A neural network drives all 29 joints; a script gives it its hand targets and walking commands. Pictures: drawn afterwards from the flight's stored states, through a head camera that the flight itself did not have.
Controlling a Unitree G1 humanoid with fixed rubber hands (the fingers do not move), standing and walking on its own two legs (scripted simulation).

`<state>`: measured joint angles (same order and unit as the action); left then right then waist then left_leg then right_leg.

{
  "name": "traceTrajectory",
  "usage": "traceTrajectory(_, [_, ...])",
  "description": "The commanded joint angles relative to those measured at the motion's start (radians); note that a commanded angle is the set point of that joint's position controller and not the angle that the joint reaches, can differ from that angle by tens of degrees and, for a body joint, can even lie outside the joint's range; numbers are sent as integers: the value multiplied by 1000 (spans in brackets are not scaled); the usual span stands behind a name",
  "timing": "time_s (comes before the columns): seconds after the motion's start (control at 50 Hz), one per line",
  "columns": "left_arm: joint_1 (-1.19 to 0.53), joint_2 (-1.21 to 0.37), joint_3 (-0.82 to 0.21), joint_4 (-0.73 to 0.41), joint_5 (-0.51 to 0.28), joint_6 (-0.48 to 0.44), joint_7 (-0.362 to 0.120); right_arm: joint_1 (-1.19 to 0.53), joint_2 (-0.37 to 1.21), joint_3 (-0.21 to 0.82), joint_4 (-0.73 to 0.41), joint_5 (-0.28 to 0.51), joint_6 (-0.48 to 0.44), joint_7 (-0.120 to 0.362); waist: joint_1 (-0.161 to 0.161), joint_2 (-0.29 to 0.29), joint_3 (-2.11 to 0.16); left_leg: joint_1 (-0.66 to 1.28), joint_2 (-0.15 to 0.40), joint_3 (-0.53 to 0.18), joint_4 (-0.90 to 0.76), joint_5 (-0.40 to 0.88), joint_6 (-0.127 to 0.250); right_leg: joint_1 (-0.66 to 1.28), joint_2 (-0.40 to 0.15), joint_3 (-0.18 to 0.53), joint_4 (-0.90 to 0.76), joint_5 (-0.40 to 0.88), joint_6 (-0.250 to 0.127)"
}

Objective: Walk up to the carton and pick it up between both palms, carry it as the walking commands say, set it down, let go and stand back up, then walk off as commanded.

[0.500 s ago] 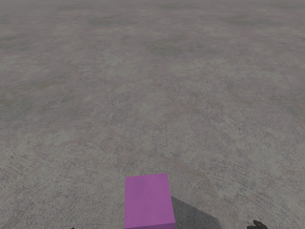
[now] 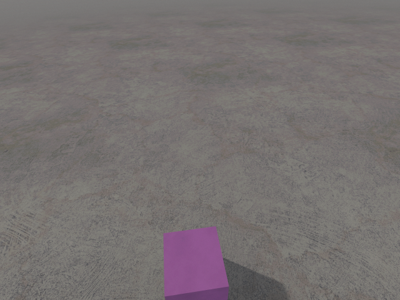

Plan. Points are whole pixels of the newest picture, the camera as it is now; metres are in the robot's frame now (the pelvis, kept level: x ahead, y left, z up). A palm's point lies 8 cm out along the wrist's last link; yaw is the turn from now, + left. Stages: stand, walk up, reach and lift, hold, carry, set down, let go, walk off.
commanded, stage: stand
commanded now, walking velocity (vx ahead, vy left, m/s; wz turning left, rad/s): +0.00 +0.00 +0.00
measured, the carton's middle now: (194, 271) +0.50 +0.07 -0.65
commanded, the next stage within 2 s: walk off in 1.14 s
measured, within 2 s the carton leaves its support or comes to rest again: neither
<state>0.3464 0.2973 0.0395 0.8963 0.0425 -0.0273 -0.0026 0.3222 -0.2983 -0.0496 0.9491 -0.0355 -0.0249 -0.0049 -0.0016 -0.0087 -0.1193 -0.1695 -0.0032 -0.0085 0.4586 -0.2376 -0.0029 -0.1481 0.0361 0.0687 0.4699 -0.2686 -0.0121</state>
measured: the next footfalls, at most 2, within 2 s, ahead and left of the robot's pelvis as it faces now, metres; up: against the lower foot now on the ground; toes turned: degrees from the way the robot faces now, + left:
right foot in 1.72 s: +0.03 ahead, -0.19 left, +0.00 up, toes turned -13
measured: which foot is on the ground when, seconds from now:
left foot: down 0.00-1.00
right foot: down 0.00-1.00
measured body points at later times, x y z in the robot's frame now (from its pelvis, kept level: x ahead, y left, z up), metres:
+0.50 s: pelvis -0.03 +0.02 +0.00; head -0.08 +0.03 +0.45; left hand +0.01 +0.31 -0.14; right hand +0.00 -0.27 -0.13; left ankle +0.01 +0.12 -0.74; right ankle -0.01 -0.11 -0.74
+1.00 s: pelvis -0.02 +0.02 +0.00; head -0.05 +0.02 +0.45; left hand +0.02 +0.32 -0.13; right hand +0.03 -0.27 -0.13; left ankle +0.01 +0.12 -0.74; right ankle -0.01 -0.12 -0.74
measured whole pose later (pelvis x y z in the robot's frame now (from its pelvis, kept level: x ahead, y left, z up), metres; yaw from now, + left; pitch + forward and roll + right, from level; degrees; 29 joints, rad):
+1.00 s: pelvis -0.02 +0.02 +0.00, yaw +0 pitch -3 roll +0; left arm 0.26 0.32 0.01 1.08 0.02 -0.02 0.00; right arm 0.20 -0.33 -0.02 1.11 0.00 -0.02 0.00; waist -0.01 0.00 -0.02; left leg -0.17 -0.04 0.00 0.41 -0.18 0.03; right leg -0.15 0.00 0.08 0.42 -0.21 0.03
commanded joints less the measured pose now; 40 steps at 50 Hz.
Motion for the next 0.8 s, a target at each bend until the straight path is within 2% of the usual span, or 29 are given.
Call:
traceTrajectory(0.0, [-44, 187, 35, -69, -17, -31, 16, -46, -197, -41, -48, 4, -39, -10, -12, 61, 139, -22, 101, -98, -92, 20, 42, -125, -125, 150, -133, 81, -33])
traceTrajectory(0.02, [-50, 215, 45, -62, -10, -30, 13, -43, -182, -36, -61, 11, -38, -8, 8, -36, 200, -72, 88, -93, -99, 13, 40, -137, -121, 140, -145, 11, -17])
traceTrajectory(0.04, [-49, 196, 34, -60, -16, -30, 13, 19, -207, -38, -26, 6, -33, -5, -25, 24, 214, -80, 74, -97, -87, -25, 38, -153, -123, 141, -179, -71, -17])
traceTrajectory(0.06, [-84, 238, 48, -73, -1, -37, 9, -84, -175, -33, -60, 4, -28, -2, 23, -93, 198, -49, 74, -94, -75, -39, 37, -188, -117, 146, -185, -124, -22])
traceTrajectory(0.08, [-72, 250, 55, -53, 4, -32, 12, -37, -209, -42, -50, 10, -23, -2, 2, -95, 229, -59, 81, -102, -83, -35, 47, -201, -122, 168, -203, -129, -7])
traceTrajectory(0.1, [-80, 219, 38, -59, -1, -35, 8, -58, -197, -36, -41, 5, -20, -3, 5, -56, 236, -71, 91, -113, -81, -77, 57, -220, -134, 185, -213, -194, -28])
traceTrajectory(0.12, [-61, 246, 46, -33, -7, -27, 12, -31, -234, -45, -37, 19, -26, 0, -18, -22, 199, -34, 85, -108, -86, -80, 54, -210, -126, 184, -209, -184, -35])
traceTrajectory(0.18, [-114, 225, 37, -25, -12, -21, 11, -68, -190, -22, -20, 13, -30, 0, -15, 31, 229, -68, 88, -127, -119, -126, 54, -209, -119, 154, -175, -166, -39])
traceTrajectory(0.2, [-60, 214, 45, -28, -12, -28, 9, -18, -181, -29, 3, 16, -35, 2, -9, 1, 176, -52, 102, -120, -128, -154, 50, -166, -112, 159, -168, -169, -33])
traceTrajectory(0.26, [-69, 232, 33, 4, -18, -29, 4, -53, -242, -33, 1, 13, -31, -11, 0, 46, 221, -120, 113, -162, -178, -145, 61, -138, -100, 112, -130, -69, -19])
traceTrajectory(0.28, [-75, 216, 30, 17, -17, -17, 8, -55, -217, -30, 6, 16, -39, -8, 2, 13, 189, -99, 118, -155, -172, -145, 59, -107, -98, 106, -126, -37, -22])
traceTrajectory(0.3, [-47, 225, 42, 30, -20, -19, 9, -64, -209, -23, 5, 13, -36, -10, 0, 95, 206, -85, 120, -138, -167, -145, 57, -128, -105, 118, -122, -36, -31])
traceTrajectory(0.32, [-45, 239, 41, 34, -18, -13, 11, -85, -197, -18, 13, 19, -31, -10, 25, 103, 180, -120, 126, -150, -170, -120, 51, -53, -102, 112, -119, 28, -35])
traceTrajectory(0.38, [-78, 244, 31, 44, -11, -15, 10, -33, -224, -17, 34, 21, -22, -19, 0, 4, 206, -91, 100, -137, -145, -95, 52, -92, -98, 98, -127, -13, -23])
traceTrajectory(0.4, [-44, 209, 27, 49, -23, -17, 14, -48, -213, -16, 45, 23, -23, -18, 12, 8, 203, -114, 129, -159, -157, -121, 60, -86, -118, 122, -132, -3, -32])
traceTrajectory(0.44, [-75, 253, 39, 72, -13, -11, 11, -78, -265, -32, 38, 19, -23, -19, -9, 33, 265, -107, 109, -147, -185, -174, 51, -140, -98, 107, -142, -36, -13])
traceTrajectory(0.48, [-76, 215, 25, 64, -20, -23, 6, -87, -206, -21, 42, 22, -31, -13, 3, -21, 203, -64, 123, -151, -146, -111, 58, -125, -117, 119, -153, -43, -25])
traceTrajectory(0.5, [-52, 203, 15, 66, -17, -24, 12, -60, -242, -25, 50, 22, -24, -9, -11, 41, 224, -98, 112, -167, -177, -156, 58, -92, -112, 100, -147, -42, -27])
traceTrajectory(0.52, [-66, 214, 22, 58, -25, -24, 15, -92, -232, -17, 57, 18, -26, -8, 9, 74, 209, -98, 121, -155, -178, -174, 58, -100, -115, 115, -145, -11, -18])
traceTrajectory(0.54, [-127, 236, 27, 52, -14, -17, 8, -116, -221, -19, 36, 22, -31, -5, -14, -45, 238, -99, 101, -137, -175, -145, 40, -141, -102, 106, -149, -72, -15])
traceTrajectory(0.56, [-98, 231, 22, 64, -18, -8, 5, -132, -251, -23, 37, 15, -24, -9, -7, 32, 208, -92, 103, -142, -188, -206, 51, -132, -95, 93, -153, -69, -5])
traceTrajectory(0.58, [-106, 268, 41, 57, -17, -21, 7, -159, -235, -26, 41, 13, -15, -14, 18, -49, 265, -123, 118, -159, -205, -180, 56, -123, -100, 102, -143, -32, -4])
traceTrajectory(0.6, [-98, 231, 27, 78, -20, -18, 3, -132, -275, -32, 56, 22, -15, -11, 2, 48, 214, -92, 105, -138, -189, -205, 42, -136, -93, 96, -146, -25, 3])
traceTrajectory(0.66, [-65, 196, 11, 102, -18, -14, 10, -97, -213, -16, 55, 31, -22, -7, -22, 39, 233, -99, 112, -146, -170, -173, 56, -123, -127, 119, -156, -76, -23])
traceTrajectory(0.68, [-72, 214, 21, 100, -19, -15, 6, -61, -192, -6, 82, 27, -23, -8, -14, -17, 249, -80, 100, -129, -155, -153, 53, -148, -115, 129, -161, -88, -26])
traceTrajectory(0.72, [-84, 249, 31, 90, -19, -8, 15, -94, -224, -14, 80, 28, -16, -10, -10, -4, 228, -83, 103, -146, -177, -215, 46, -140, -115, 114, -183, -140, -11])
traceTrajectory(0.74, [-92, 255, 20, 97, -23, -15, 11, -131, -260, -19, 74, 21, -14, -12, -10, 62, 155, -53, 117, -167, -196, -187, 49, -117, -107, 105, -134, -62, -9])
traceTrajectory(0.76, [-93, 240, 24, 101, -19, -12, 7, -136, -258, -22, 61, 27, -16, -13, -13, 74, 194, -76, 112, -162, -206, -197, 53, -112, -103, 85, -127, -29, -8])
traceTrajectory(0.78, [-108, 218, 13, 114, -15, -10, 16, -139, -256, -19, 75, 19, -11, -15, -14, -4, 220, -80, 126, -167, -199, -168, 69, -116, -114, 90, -128, -27, -19])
